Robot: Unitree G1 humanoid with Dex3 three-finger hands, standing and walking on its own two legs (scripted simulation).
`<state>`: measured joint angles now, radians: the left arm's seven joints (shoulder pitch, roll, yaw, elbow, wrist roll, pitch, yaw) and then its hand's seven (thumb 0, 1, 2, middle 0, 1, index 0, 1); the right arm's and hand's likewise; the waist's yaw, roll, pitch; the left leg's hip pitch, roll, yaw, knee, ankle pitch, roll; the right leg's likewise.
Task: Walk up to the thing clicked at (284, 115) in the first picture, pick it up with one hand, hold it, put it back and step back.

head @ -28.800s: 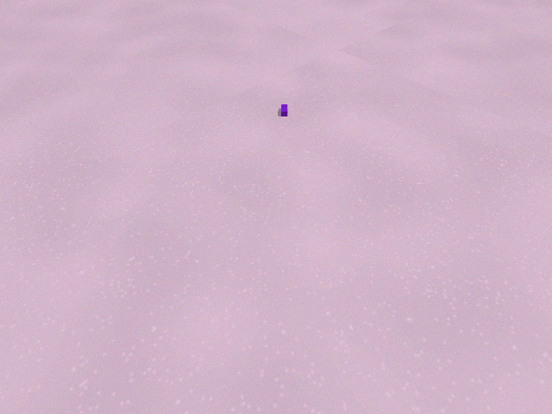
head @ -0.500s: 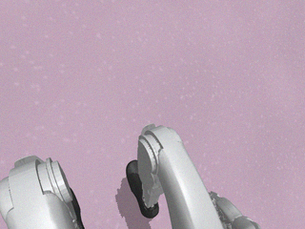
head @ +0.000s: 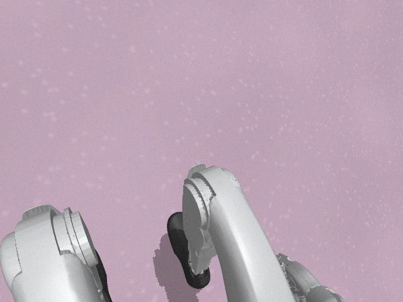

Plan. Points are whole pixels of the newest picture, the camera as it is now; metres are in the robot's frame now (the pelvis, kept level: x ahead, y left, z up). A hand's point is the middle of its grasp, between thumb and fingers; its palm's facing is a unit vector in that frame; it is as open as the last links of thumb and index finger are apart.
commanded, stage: rise first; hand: left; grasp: from above
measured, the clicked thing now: out of the picture +0.50 +0.38 -0.30
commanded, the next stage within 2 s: none
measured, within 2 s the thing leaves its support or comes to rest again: neither
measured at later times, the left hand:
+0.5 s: hand out of the picture +0.45 +0.42 -0.17, palm faces -0.47 -0.11 -0.88, open 14.0 cm
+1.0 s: hand out of the picture +0.46 +0.42 -0.16, palm faces -0.46 -0.10 -0.88, open 14.0 cm
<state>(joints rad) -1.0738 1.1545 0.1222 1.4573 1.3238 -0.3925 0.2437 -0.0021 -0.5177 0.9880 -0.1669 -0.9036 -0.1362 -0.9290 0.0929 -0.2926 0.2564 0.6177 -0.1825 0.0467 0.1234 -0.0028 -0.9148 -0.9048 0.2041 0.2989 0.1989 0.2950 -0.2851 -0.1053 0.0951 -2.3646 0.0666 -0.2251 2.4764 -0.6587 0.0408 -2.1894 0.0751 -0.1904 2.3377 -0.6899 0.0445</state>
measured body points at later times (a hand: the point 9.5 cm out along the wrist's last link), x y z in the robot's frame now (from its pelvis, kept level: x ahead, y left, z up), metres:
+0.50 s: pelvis +0.00 +0.00 +0.00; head +0.26 +0.14 +0.34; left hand +0.47 +0.42 -0.12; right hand +0.08 -0.26 -0.07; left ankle +0.08 +0.12 -0.28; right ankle +0.11 -0.12 -0.28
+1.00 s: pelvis +0.00 +0.00 +0.00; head +0.25 +0.14 +0.34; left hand +0.48 +0.42 -0.11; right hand +0.08 -0.26 -0.07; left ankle +0.08 +0.12 -0.28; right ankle +0.11 -0.12 -0.28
